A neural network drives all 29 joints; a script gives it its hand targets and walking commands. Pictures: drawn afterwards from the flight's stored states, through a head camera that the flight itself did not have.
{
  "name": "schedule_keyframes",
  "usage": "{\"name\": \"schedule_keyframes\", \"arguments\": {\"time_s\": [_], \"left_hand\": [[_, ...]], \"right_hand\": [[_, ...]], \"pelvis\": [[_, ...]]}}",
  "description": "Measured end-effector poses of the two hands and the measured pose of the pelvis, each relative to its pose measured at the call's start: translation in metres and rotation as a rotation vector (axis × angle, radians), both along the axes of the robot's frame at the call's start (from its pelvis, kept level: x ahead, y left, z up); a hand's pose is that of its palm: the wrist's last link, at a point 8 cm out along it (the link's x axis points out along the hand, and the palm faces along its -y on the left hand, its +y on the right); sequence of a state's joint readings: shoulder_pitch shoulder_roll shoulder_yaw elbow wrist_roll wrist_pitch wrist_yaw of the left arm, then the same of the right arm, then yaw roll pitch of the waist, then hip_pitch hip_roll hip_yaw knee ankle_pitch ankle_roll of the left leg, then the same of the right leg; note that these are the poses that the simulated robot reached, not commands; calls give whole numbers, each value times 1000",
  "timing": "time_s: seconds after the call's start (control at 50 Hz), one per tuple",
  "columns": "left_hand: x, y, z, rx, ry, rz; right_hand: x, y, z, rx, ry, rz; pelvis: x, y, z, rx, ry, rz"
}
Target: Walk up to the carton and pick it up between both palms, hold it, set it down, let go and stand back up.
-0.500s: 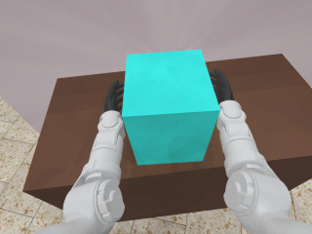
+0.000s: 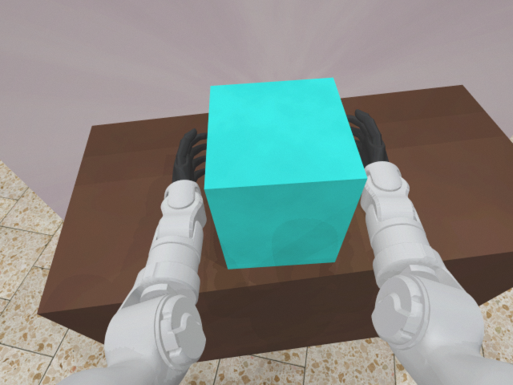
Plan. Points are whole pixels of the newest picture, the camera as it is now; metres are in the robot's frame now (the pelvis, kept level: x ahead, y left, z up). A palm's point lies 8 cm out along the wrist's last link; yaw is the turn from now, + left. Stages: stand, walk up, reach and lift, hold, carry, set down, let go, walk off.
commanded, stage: set down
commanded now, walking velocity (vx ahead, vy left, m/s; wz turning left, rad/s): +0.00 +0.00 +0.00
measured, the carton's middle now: (276, 180) +0.46 +0.00 +0.03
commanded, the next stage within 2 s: none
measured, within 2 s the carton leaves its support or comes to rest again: neither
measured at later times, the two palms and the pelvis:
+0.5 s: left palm (185, 179) +0.43 +0.15 +0.07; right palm (373, 159) +0.46 -0.14 +0.09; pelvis +0.00 +0.00 +0.00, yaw -1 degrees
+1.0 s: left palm (145, 177) +0.42 +0.21 +0.08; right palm (379, 148) +0.48 -0.16 +0.10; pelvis -0.02 +0.00 +0.00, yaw +0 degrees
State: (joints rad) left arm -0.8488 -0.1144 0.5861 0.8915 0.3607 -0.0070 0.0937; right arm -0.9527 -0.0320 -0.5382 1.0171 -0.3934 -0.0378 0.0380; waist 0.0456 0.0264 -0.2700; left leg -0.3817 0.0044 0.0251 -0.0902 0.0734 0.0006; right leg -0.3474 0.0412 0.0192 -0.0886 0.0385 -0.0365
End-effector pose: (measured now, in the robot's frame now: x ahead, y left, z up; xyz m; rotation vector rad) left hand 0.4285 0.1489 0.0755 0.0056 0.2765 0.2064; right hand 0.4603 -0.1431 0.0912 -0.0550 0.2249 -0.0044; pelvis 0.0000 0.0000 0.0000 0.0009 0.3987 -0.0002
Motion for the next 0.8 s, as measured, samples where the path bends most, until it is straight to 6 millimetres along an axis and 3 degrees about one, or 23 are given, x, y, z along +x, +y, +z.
{"name": "schedule_keyframes", "arguments": {"time_s": [0.6, 0.8], "left_hand": [[4, 4, -3, -23, 50, -10], [9, 38, 7, -51, 70, 86]], "right_hand": [[4, -2, 1, -8, 49, 32], [13, 1, 5, -45, 120, 12]], "pelvis": [[0, -1, 0, -2, 5, -33], [-10, 1, 1, 3, -15, -47]]}}
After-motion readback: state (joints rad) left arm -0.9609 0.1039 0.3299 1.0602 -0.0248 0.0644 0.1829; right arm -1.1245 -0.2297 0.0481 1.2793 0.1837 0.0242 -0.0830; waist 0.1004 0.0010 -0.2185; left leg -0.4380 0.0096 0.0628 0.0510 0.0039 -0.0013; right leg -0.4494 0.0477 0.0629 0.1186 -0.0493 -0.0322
